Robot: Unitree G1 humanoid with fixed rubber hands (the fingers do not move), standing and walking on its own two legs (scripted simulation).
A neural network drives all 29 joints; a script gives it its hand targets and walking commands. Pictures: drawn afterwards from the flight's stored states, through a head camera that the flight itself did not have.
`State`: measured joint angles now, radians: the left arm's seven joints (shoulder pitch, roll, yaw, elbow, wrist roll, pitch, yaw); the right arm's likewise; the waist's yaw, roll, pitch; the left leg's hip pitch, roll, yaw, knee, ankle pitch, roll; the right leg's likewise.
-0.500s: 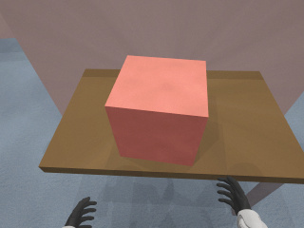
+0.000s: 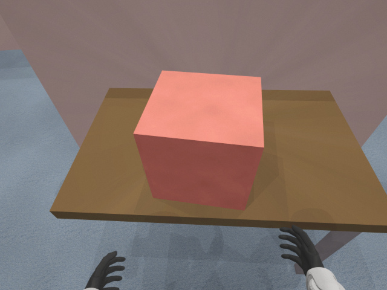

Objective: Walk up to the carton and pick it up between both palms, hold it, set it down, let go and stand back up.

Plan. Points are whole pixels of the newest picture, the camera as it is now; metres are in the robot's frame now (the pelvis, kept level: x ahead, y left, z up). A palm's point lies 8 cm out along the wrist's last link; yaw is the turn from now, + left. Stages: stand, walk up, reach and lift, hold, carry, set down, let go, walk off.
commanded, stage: let go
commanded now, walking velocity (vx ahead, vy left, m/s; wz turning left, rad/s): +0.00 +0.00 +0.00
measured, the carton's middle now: (203, 141) +0.46 -0.01 +0.00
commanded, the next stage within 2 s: stand in 0.20 s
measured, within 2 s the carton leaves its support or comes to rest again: neither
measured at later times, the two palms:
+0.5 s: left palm out of the picture +0.12 +0.24 -0.09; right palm (343, 287) +0.13 -0.28 -0.08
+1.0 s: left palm out of the picture +0.11 +0.25 -0.09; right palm (344, 287) +0.13 -0.28 -0.08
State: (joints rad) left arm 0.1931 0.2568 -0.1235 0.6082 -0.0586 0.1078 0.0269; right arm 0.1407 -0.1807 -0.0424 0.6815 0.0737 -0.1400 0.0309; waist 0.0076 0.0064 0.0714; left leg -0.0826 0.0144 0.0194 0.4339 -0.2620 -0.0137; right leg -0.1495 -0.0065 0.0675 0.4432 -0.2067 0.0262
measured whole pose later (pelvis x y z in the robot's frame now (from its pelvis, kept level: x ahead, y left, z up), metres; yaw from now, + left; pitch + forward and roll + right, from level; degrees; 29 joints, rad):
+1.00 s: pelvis +0.00 +0.00 +0.00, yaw +0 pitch -5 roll +0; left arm 0.25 0.31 -0.11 0.69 -0.01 -0.02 0.02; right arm 0.22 -0.33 -0.05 0.68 0.07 -0.03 0.03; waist 0.01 0.01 0.07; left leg -0.08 0.01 0.02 0.43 -0.26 -0.01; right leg -0.15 -0.01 0.07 0.44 -0.21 0.03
